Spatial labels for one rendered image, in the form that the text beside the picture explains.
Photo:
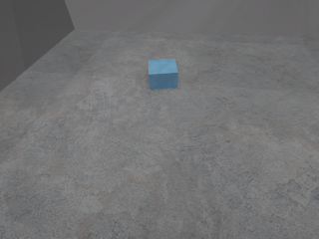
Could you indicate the carton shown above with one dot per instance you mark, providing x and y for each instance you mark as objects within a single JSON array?
[{"x": 163, "y": 74}]

